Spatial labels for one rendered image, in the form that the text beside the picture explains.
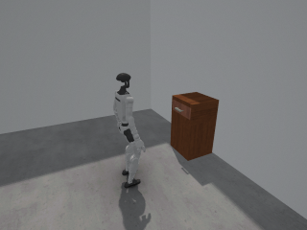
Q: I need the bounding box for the right robot upper arm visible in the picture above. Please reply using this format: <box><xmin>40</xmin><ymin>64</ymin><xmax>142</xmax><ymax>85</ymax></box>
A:
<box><xmin>124</xmin><ymin>95</ymin><xmax>134</xmax><ymax>122</ymax></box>

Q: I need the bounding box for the robot left shin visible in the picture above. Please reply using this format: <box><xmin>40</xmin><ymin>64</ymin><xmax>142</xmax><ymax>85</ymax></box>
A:
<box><xmin>125</xmin><ymin>151</ymin><xmax>134</xmax><ymax>171</ymax></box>

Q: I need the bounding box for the drawer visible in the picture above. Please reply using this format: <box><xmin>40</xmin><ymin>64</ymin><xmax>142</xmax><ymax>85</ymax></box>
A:
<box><xmin>173</xmin><ymin>100</ymin><xmax>191</xmax><ymax>120</ymax></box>

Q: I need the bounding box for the robot left foot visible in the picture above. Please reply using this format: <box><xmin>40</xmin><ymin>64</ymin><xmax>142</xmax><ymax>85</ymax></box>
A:
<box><xmin>122</xmin><ymin>169</ymin><xmax>129</xmax><ymax>175</ymax></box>

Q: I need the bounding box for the cabinet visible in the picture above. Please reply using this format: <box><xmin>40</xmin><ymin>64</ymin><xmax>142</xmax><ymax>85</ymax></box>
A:
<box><xmin>170</xmin><ymin>92</ymin><xmax>219</xmax><ymax>161</ymax></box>

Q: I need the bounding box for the left robot forearm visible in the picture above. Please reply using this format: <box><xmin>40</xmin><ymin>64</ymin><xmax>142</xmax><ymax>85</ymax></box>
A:
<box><xmin>113</xmin><ymin>110</ymin><xmax>122</xmax><ymax>124</ymax></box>

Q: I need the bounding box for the left robot upper arm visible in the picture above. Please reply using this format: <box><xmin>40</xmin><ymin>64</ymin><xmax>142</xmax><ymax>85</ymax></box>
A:
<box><xmin>113</xmin><ymin>90</ymin><xmax>119</xmax><ymax>111</ymax></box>

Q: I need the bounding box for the right robot forearm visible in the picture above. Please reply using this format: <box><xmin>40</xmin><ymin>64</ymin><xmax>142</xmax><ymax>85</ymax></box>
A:
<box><xmin>128</xmin><ymin>116</ymin><xmax>140</xmax><ymax>141</ymax></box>

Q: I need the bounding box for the right robot hand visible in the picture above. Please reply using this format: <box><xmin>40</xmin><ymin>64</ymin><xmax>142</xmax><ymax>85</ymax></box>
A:
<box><xmin>135</xmin><ymin>139</ymin><xmax>146</xmax><ymax>155</ymax></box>

